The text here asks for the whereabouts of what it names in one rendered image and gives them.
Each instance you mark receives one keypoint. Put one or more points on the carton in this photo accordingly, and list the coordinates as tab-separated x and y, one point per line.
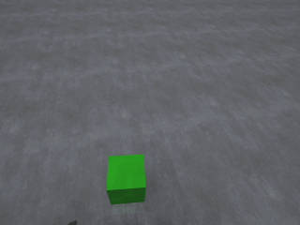
126	179

